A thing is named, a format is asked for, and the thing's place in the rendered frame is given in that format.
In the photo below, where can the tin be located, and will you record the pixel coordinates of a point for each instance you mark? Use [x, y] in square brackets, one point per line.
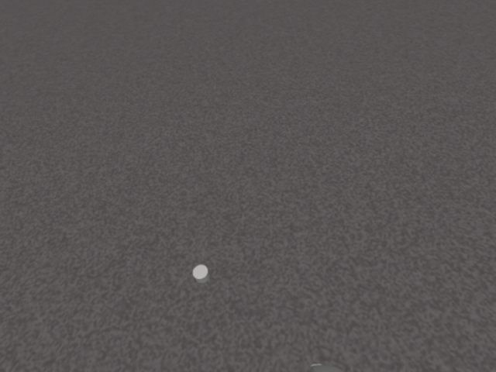
[201, 273]

